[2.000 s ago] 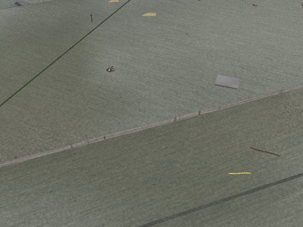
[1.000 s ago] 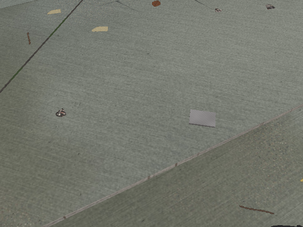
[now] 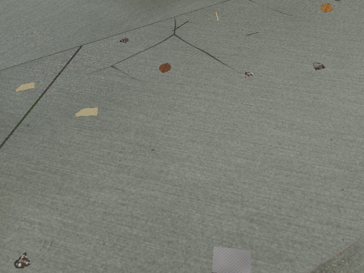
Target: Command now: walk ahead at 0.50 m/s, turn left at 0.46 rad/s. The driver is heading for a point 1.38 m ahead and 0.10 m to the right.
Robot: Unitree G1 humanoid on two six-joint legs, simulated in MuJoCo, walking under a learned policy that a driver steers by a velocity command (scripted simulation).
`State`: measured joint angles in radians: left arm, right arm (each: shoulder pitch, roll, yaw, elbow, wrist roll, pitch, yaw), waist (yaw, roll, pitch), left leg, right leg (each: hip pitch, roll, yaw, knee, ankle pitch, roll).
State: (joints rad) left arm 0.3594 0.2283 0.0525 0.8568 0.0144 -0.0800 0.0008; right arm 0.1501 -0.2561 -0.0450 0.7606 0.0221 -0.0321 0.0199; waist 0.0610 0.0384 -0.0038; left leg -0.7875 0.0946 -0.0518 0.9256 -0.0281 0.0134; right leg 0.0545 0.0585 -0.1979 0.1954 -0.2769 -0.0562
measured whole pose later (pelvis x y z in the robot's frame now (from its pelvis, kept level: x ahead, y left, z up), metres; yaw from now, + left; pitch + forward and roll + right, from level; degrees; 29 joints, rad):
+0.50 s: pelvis +0.27 +0.03 +0.04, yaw +8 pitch +0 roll +2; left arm 0.10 0.26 0.04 0.76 -0.01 -0.05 -0.01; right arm 0.31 -0.23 -0.05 0.78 -0.01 -0.08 0.00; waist -0.05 -0.04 0.02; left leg -0.10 -0.07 0.05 0.31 -0.21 0.06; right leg -0.65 -0.13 0.03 0.74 -0.04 0.03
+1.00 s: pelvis +0.43 +0.00 +0.03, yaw -7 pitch +4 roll +1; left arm 0.18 0.28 0.07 0.66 -0.01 0.02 0.03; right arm 0.11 -0.27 -0.05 0.70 -0.01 0.00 -0.05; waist 0.03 0.01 0.02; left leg -0.55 0.00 -0.12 0.84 -0.32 -0.07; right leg -0.41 0.12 0.14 0.47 -0.11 -0.06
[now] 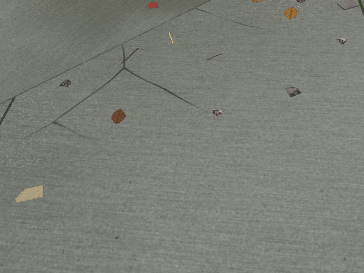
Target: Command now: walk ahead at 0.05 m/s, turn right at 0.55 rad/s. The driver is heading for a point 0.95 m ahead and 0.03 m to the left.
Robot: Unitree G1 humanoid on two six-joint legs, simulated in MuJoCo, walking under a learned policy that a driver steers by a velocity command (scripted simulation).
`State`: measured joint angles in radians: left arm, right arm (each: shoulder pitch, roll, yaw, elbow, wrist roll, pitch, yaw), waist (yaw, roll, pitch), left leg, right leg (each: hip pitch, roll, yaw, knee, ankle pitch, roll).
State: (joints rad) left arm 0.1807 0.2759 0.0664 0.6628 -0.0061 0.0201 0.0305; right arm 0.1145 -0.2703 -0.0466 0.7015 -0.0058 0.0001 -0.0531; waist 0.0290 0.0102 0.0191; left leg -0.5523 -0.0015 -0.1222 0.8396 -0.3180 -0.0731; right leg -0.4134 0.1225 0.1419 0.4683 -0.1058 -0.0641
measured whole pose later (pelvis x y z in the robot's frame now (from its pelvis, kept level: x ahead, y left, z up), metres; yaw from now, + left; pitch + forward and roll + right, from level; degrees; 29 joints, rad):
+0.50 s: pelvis +0.02 +0.02 +0.00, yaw -12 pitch +2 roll +0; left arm 0.20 0.25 0.04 0.66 -0.02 0.03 -0.01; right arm 0.23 -0.26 -0.04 0.72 0.01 0.01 -0.02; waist -0.03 0.01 -0.02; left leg -0.31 0.05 0.01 0.57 -0.31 0.00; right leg -0.22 0.03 0.00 0.49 -0.34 -0.02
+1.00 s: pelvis +0.22 +0.03 -0.01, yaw -13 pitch +3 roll +0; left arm 0.44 0.29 0.05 0.81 -0.01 -0.04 0.01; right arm 0.06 -0.28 -0.04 0.69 0.01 -0.09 0.04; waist 0.06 -0.01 0.03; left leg -0.49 0.00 0.04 0.60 -0.15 0.05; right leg -0.12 -0.01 0.08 0.84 -0.51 0.00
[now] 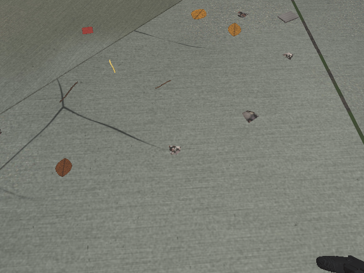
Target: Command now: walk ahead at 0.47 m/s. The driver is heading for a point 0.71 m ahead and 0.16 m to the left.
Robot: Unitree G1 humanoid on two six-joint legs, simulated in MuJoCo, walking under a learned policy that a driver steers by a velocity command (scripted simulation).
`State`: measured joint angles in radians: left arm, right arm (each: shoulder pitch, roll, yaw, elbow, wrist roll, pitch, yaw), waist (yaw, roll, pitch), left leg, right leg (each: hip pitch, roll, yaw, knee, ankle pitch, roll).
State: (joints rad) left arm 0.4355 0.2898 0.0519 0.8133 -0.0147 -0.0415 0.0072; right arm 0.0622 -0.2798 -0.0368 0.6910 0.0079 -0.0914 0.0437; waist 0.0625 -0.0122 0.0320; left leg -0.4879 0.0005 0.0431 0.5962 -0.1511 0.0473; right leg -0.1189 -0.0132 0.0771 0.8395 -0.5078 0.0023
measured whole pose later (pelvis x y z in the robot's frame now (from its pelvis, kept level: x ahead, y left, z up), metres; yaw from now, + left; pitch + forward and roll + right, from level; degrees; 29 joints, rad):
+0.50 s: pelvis +0.28 -0.02 +0.00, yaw +4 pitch +3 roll +1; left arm 0.04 0.25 0.03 0.65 0.00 -0.10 -0.03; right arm 0.41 -0.30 -0.05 0.88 0.01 -0.04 0.00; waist -0.08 0.00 0.03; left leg -0.03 -0.01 -0.03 0.56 -0.47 0.02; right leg -0.50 -0.02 -0.02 0.54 -0.07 -0.05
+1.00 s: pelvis +0.55 +0.04 -0.01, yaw +20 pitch +1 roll -3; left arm 0.31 0.30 0.09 0.85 -0.02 -0.05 0.01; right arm 0.07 -0.27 -0.06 0.66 0.02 -0.02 0.05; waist 0.05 0.02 0.05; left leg -0.52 0.03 0.05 0.60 -0.09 0.10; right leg 0.07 -0.08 -0.29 0.48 -0.47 0.06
